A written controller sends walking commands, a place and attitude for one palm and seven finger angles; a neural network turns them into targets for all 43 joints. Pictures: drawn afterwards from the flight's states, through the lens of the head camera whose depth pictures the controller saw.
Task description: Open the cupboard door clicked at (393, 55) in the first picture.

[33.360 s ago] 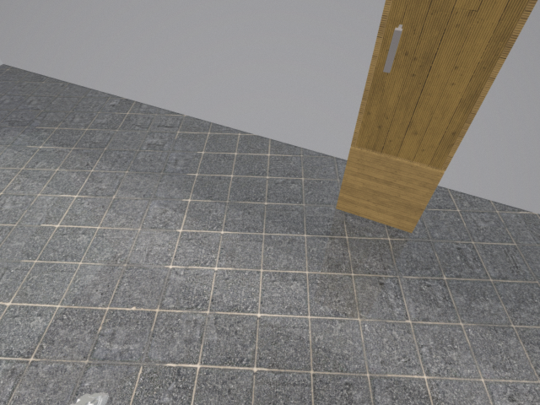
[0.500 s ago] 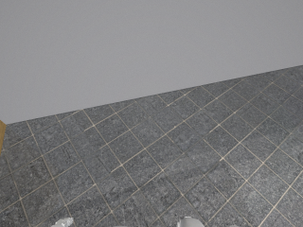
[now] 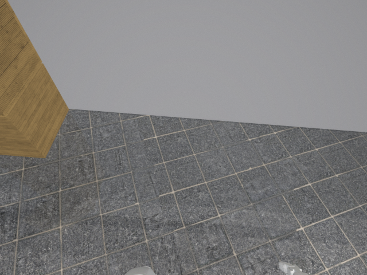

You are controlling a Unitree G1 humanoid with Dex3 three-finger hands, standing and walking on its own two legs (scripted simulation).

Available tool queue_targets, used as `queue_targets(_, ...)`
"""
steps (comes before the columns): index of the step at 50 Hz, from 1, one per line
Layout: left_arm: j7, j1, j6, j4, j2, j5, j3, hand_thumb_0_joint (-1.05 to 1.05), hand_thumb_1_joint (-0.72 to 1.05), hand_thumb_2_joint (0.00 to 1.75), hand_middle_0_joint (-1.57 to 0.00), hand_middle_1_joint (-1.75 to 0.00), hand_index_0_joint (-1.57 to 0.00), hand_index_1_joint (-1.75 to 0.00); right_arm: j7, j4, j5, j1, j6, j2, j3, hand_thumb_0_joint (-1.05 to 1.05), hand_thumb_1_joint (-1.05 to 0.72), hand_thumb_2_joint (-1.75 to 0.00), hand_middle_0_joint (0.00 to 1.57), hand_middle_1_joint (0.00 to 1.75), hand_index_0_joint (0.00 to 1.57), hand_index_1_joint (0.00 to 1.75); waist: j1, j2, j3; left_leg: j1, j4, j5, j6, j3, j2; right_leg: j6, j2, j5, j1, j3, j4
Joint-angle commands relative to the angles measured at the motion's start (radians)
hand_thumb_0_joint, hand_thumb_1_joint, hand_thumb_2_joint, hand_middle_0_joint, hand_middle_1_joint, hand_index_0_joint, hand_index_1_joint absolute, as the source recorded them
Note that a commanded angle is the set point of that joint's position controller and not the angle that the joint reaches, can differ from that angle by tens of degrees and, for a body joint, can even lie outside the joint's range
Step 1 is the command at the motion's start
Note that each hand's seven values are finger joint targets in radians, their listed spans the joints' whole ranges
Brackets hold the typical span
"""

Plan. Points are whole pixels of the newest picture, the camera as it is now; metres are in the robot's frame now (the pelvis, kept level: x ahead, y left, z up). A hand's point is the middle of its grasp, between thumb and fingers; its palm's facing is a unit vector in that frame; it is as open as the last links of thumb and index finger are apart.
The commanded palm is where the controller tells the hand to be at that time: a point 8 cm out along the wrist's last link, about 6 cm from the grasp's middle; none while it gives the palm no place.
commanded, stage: turn to face it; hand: left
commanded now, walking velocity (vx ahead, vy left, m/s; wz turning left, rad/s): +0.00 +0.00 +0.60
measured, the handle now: out of the picture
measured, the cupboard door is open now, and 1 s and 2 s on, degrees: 51 51 51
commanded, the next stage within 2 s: take the last steps up to it in 1.26 s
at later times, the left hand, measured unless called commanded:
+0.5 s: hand out of the picture +0.06 +0.17 -0.13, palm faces +0.27 -0.92 -0.27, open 7.4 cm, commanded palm none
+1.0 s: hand out of the picture -0.02 +0.20 -0.14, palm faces +0.57 -0.78 -0.25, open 7.4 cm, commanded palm none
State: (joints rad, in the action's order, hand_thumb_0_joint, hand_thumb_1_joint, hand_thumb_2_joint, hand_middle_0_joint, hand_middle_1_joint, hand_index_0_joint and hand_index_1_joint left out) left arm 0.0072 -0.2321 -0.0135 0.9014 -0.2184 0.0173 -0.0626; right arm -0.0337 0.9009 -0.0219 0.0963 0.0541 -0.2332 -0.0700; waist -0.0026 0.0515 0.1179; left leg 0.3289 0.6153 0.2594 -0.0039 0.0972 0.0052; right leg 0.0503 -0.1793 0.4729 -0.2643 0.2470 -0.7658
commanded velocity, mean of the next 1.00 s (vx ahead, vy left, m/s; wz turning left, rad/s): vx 0.00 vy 0.00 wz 0.56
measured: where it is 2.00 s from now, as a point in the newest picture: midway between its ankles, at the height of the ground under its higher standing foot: outside the picture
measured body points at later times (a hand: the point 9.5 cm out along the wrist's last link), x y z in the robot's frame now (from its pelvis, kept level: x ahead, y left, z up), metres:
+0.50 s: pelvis +0.02 -0.05 +0.01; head +0.07 -0.06 +0.46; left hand +0.04 +0.21 -0.11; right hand +0.15 -0.28 -0.14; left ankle -0.03 +0.08 -0.64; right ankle +0.03 -0.16 -0.72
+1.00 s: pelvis +0.03 -0.03 +0.02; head +0.06 +0.01 +0.47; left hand -0.05 +0.24 -0.13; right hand +0.24 -0.19 -0.11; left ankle -0.01 +0.07 -0.72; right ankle +0.10 -0.17 -0.65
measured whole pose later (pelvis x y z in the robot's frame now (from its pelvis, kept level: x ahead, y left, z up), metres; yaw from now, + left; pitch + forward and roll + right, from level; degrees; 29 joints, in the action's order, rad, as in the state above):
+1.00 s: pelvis +0.03 -0.03 +0.02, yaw +33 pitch +1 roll -1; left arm 0.00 -0.16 -0.05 0.91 -0.26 0.02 -0.08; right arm 0.00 0.92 -0.03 0.15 0.03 -0.21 -0.05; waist 0.01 0.02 0.08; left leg 0.28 0.48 0.22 -0.03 -0.01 -0.01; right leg 0.09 -0.09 0.40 -0.47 0.02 -1.01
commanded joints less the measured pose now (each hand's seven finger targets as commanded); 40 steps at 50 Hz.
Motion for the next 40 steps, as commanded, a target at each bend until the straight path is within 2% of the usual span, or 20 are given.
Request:
queue_targets(1,0.020,0.125,-0.005,-0.139,-0.097,-0.004,-0.027,0.00,0.90,0.90,-0.20,-0.30,-0.20,-0.30,0.038,-0.019,-0.002,0.215,-0.030,-0.263,-0.066,0.00,-0.90,-0.90,0.20,0.30,0.20,0.30,-0.107,-0.299,-0.255,-0.328,-0.223,-0.512,-0.243,-0.486,0.382,0.027,0.047,0.156,-0.370,-0.224,-0.439)
queue_targets(4,0.003,0.081,-0.015,-0.085,-0.103,0.001,-0.033,0.00,0.90,0.90,-0.20,-0.30,-0.20,-0.30,0.046,-0.061,-0.005,0.060,-0.035,-0.190,-0.041,0.00,-0.90,-0.90,0.20,0.30,0.20,0.30,-0.026,-0.193,-0.149,-0.136,-0.278,-0.285,-0.162,-0.344,0.260,0.030,0.054,-0.030,-0.297,-0.249,-0.410)
queue_targets(6,-0.001,0.058,-0.018,-0.076,-0.095,0.001,-0.035,0.00,0.90,0.90,-0.20,-0.30,-0.20,-0.30,0.044,-0.062,-0.004,0.052,-0.039,-0.185,-0.036,0.00,-0.90,-0.90,0.20,0.30,0.20,0.30,-0.011,-0.188,-0.142,-0.120,-0.292,-0.250,-0.146,-0.317,0.226,0.030,0.071,-0.064,-0.266,-0.240,-0.341)
queue_targets(13,0.003,0.067,-0.010,-0.102,-0.081,-0.003,-0.026,0.00,0.90,0.90,-0.20,-0.30,-0.20,-0.30,0.035,-0.064,-0.010,0.057,-0.025,-0.197,-0.054,0.00,-0.90,-0.90,0.20,0.30,0.20,0.30,-0.016,-0.220,-0.156,-0.075,-0.260,-0.192,-0.148,-0.396,0.196,0.021,0.144,-0.044,-0.110,-0.206,-0.015)
queue_targets(15,0.006,0.020,0.000,-0.093,-0.087,-0.007,-0.028,0.00,0.90,0.90,-0.20,-0.30,-0.20,-0.30,0.036,-0.072,-0.005,0.036,-0.021,-0.194,-0.057,0.00,-0.90,-0.90,0.20,0.30,0.20,0.30,0.008,-0.226,-0.174,-0.025,-0.200,-0.244,-0.127,-0.407,0.170,0.014,0.168,-0.122,0.014,-0.195,0.145)
queue_targets(16,0.011,-0.022,0.008,-0.082,-0.105,-0.007,-0.033,0.00,0.90,0.90,-0.20,-0.30,-0.20,-0.30,0.035,-0.079,0.001,0.018,-0.020,-0.180,-0.056,0.00,-0.90,-0.90,0.20,0.30,0.20,0.30,0.034,-0.183,-0.184,0.038,-0.150,-0.206,-0.096,-0.398,0.137,0.009,0.157,-0.213,0.128,-0.196,0.284)
queue_targets(17,0.018,-0.063,0.020,-0.081,-0.169,0.003,-0.047,0.00,0.90,0.90,-0.20,-0.30,-0.20,-0.30,0.029,-0.090,0.011,0.020,-0.019,-0.137,-0.051,0.00,-0.90,-0.90,0.20,0.30,0.20,0.30,0.056,-0.030,-0.195,0.175,-0.022,-0.048,-0.037,-0.327,0.055,-0.026,0.019,-0.196,0.265,-0.335,0.438)
queue_targets(18,0.025,-0.072,0.026,-0.080,-0.248,0.016,-0.062,0.00,0.90,0.90,-0.20,-0.30,-0.20,-0.30,0.024,-0.112,0.013,0.021,-0.022,-0.072,-0.040,0.00,-0.90,-0.90,0.20,0.30,0.20,0.30,0.066,0.252,-0.180,0.314,0.237,0.288,0.044,-0.130,-0.095,-0.146,-0.258,-0.279,0.291,-0.599,0.509)
queue_targets(19,0.025,-0.049,0.019,-0.092,-0.256,0.009,-0.047,0.00,0.90,0.90,-0.20,-0.30,-0.20,-0.30,0.018,-0.119,0.003,0.012,-0.018,-0.101,-0.043,0.00,-0.90,-0.90,0.20,0.30,0.20,0.30,0.058,0.175,-0.152,0.281,0.460,0.349,0.034,-0.159,-0.051,-0.210,-0.325,-0.335,0.146,-0.572,0.499)
queue_targets(20,0.030,-0.004,0.024,-0.094,-0.208,0.005,-0.042,0.00,0.90,0.90,-0.20,-0.30,-0.20,-0.30,0.020,-0.095,0.001,0.002,-0.007,-0.097,-0.048,0.00,-0.90,-0.90,0.20,0.30,0.20,0.30,0.027,0.214,-0.137,0.302,0.582,0.306,0.040,-0.174,-0.022,-0.202,-0.261,-0.405,0.121,-0.546,0.476)
queue_targets(22,0.030,0.068,0.023,-0.109,-0.143,0.000,-0.021,0.00,0.90,0.90,-0.20,-0.30,-0.20,-0.30,0.010,-0.060,0.004,0.040,0.003,-0.090,-0.043,0.00,-0.90,-0.90,0.20,0.30,0.20,0.30,-0.017,0.178,-0.116,0.294,0.646,0.181,0.062,-0.144,0.017,-0.162,-0.164,-0.585,0.126,-0.330,0.420)
queue_targets(24,0.031,0.045,0.030,-0.105,-0.134,0.002,-0.018,0.00,0.90,0.90,-0.20,-0.30,-0.20,-0.30,0.004,-0.052,0.007,0.019,0.004,-0.070,-0.029,0.00,-0.90,-0.90,0.20,0.30,0.20,0.30,-0.007,0.151,-0.119,0.274,0.558,0.164,0.076,-0.096,0.022,-0.148,-0.140,-0.728,0.171,-0.238,0.392)
queue_targets(30,0.028,-0.053,0.027,-0.058,-0.189,0.010,-0.041,0.00,0.90,0.90,-0.20,-0.30,-0.20,-0.30,-0.003,-0.068,0.013,-0.063,-0.005,-0.037,-0.007,0.00,-0.90,-0.90,0.20,0.30,0.20,0.30,0.048,0.147,-0.133,0.156,0.202,0.194,0.063,0.001,0.010,-0.151,-0.181,-0.846,0.243,-0.167,0.322)
queue_targets(33,0.021,-0.056,0.024,-0.047,-0.205,0.009,-0.051,0.00,0.90,0.90,-0.20,-0.30,-0.20,-0.30,0.001,-0.067,0.013,-0.028,-0.014,-0.048,-0.009,0.00,-0.90,-0.90,0.20,0.30,0.20,0.30,0.028,0.150,-0.152,0.037,0.029,0.120,0.042,0.037,-0.013,-0.122,-0.187,-0.846,0.213,-0.129,0.246)
queue_targets(34,0.018,-0.039,0.023,-0.050,-0.210,0.003,-0.053,0.00,0.90,0.90,-0.20,-0.30,-0.20,-0.30,0.003,-0.058,0.010,0.017,-0.018,-0.068,-0.013,0.00,-0.90,-0.90,0.20,0.30,0.20,0.30,-0.002,0.125,-0.169,-0.058,-0.068,0.040,0.031,0.039,-0.020,-0.095,-0.178,-0.812,0.166,-0.098,0.179)
queue_targets(35,0.014,-0.018,0.020,-0.062,-0.197,-0.005,-0.053,0.00,0.90,0.90,-0.20,-0.30,-0.20,-0.30,0.004,-0.042,0.004,0.099,-0.026,-0.117,-0.028,0.00,-0.90,-0.90,0.20,0.30,0.20,0.30,-0.053,0.024,-0.219,-0.235,-0.170,-0.144,0.003,-0.017,0.029,-0.049,-0.154,-0.694,0.049,-0.057,0.025)
queue_targets(36,0.004,-0.010,0.013,-0.101,-0.128,-0.013,-0.039,0.00,0.90,0.90,-0.20,-0.30,-0.20,-0.30,0.011,-0.033,-0.006,0.179,-0.035,-0.242,-0.060,0.00,-0.90,-0.90,0.20,0.30,0.20,0.30,-0.092,-0.310,-0.273,-0.425,-0.193,-0.519,-0.140,-0.409,0.313,0.035,0.003,-0.078,-0.249,-0.028,-0.230)
queue_targets(37,0.009,0.073,0.005,-0.141,-0.104,-0.004,-0.016,0.00,0.90,0.90,-0.20,-0.30,-0.20,-0.30,0.019,-0.010,0.002,0.252,-0.026,-0.288,-0.068,0.00,-0.90,-0.90,0.20,0.30,0.20,0.30,-0.120,-0.321,-0.269,-0.398,-0.211,-0.694,-0.234,-0.495,0.427,0.032,0.047,0.211,-0.328,-0.139,-0.371)
queue_targets(38,0.020,0.110,-0.008,-0.132,-0.106,0.000,-0.020,0.00,0.90,0.90,-0.20,-0.30,-0.20,-0.30,0.033,-0.005,0.004,0.245,-0.031,-0.267,-0.062,0.00,-0.90,-0.90,0.20,0.30,0.20,0.30,-0.117,-0.284,-0.283,-0.377,-0.224,-0.636,-0.221,-0.497,0.403,0.029,0.043,0.164,-0.366,-0.221,-0.434)
queue_targets(40,0.012,0.107,-0.013,-0.091,-0.110,-0.004,-0.028,0.00,0.90,0.90,-0.20,-0.30,-0.20,-0.30,0.049,-0.039,-0.001,0.121,-0.033,-0.215,-0.046,0.00,-0.90,-0.90,0.20,0.30,0.20,0.30,-0.060,-0.242,-0.183,-0.212,-0.265,-0.416,-0.182,-0.388,0.306,0.033,0.037,0.018,-0.336,-0.261,-0.455)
